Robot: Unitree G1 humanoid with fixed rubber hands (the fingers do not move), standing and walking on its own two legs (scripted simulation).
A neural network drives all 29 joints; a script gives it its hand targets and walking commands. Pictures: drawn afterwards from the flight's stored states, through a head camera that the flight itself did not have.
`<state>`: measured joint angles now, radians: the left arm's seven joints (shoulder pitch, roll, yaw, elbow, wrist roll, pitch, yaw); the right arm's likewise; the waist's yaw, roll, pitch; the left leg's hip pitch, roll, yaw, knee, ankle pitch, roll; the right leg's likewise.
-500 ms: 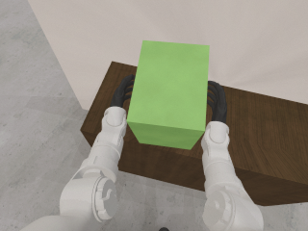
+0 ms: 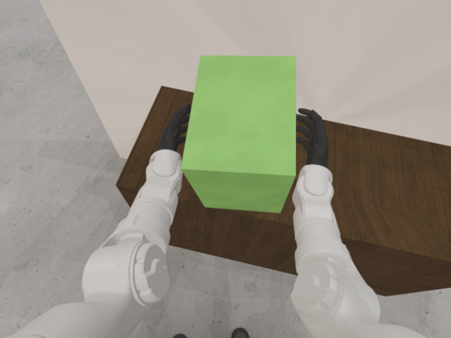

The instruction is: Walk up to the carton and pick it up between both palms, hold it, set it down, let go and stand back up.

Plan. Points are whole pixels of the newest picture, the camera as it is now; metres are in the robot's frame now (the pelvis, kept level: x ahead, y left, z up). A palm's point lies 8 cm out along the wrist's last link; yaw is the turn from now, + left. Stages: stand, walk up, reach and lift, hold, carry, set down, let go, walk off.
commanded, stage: set down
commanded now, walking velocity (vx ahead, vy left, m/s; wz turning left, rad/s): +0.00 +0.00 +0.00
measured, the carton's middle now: (244, 142) +0.46 -0.09 +0.00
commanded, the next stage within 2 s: none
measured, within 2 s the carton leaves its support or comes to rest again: neither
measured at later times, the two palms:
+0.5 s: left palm (177, 150) +0.47 +0.05 -0.03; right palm (305, 162) +0.41 -0.21 -0.01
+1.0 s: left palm (185, 157) +0.46 +0.03 -0.05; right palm (308, 174) +0.39 -0.22 -0.04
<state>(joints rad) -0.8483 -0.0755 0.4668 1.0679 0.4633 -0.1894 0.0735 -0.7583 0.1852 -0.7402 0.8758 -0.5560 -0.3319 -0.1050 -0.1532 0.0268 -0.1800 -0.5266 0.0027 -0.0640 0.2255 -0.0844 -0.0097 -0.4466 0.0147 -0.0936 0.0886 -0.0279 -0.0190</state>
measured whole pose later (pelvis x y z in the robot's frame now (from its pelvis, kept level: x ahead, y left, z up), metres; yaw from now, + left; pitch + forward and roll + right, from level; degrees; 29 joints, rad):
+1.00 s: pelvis -0.01 +0.01 -0.02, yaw -3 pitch +39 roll -2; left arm -0.98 -0.04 0.44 1.23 0.41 -0.36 0.14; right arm -0.84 0.14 -0.80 0.96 -0.56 -0.48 -0.10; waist -0.14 0.09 -0.27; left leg -0.93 0.00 -0.04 0.36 -0.11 0.00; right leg -0.86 0.01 -0.07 0.22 -0.04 -0.01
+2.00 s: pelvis -0.03 +0.00 -0.03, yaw -4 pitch +40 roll -1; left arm -1.09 -0.02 0.54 1.24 0.44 -0.37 0.11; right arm -0.94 0.16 -0.90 0.88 -0.65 -0.40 -0.08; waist -0.12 0.08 -0.21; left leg -0.99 0.01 -0.03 0.37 -0.08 -0.01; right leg -0.96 0.01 -0.06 0.30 -0.04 -0.02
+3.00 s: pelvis -0.04 +0.01 -0.03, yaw -7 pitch +39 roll -1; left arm -1.05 0.02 0.33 1.16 0.26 -0.35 0.12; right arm -0.96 0.01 -0.63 1.06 -0.32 -0.41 -0.10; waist -0.11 0.02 -0.17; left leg -0.98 0.01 0.02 0.38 -0.09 0.01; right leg -0.97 0.01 0.00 0.31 -0.02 0.00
